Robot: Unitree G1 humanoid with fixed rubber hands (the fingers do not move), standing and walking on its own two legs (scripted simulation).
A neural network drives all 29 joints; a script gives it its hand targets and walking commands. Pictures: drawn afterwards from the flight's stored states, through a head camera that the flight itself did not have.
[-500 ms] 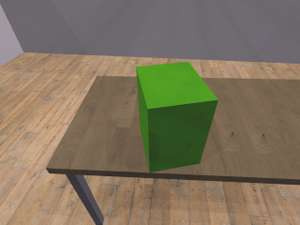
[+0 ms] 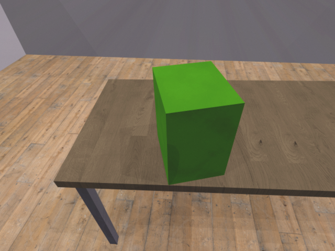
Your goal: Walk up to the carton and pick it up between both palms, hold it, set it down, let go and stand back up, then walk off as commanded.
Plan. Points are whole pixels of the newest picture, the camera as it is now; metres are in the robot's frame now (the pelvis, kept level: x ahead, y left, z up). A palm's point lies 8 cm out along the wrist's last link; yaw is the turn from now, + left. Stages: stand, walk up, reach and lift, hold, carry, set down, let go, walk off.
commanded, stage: walk off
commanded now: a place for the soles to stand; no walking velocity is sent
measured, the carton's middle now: (189, 123) +0.49 +0.00 +0.06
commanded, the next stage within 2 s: stand in 1.44 s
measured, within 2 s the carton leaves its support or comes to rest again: neither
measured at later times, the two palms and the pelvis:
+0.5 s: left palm out of the picture -0.13 +0.31 -0.14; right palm out of the picture -0.06 -0.27 -0.17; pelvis -0.15 +0.00 -0.04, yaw -4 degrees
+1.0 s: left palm out of the picture -0.23 +0.32 -0.14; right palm out of the picture -0.21 -0.29 -0.16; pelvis -0.27 +0.01 -0.03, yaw +1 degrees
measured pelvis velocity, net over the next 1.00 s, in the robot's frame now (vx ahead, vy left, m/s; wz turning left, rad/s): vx -0.27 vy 0.01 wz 0.02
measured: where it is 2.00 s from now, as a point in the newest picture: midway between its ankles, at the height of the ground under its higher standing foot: outside the picture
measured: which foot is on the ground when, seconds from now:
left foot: down 0.00-0.44, up 0.46-0.86, down 0.88-1.00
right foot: down 0.00-0.14, up 0.16-0.40, down 0.42-0.92, up 0.94-1.00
